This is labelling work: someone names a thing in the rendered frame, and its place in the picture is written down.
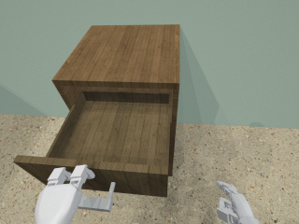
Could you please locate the cabinet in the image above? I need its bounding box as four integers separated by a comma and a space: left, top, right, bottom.
51, 24, 180, 176

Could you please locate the drawer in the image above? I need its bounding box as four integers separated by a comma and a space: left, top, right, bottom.
13, 90, 172, 198

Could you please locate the handle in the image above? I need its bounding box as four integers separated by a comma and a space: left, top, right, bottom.
78, 182, 116, 213

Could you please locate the robot left hand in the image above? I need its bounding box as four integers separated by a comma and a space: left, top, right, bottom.
35, 164, 95, 224

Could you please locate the robot right hand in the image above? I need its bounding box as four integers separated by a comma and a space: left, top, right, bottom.
217, 181, 255, 224

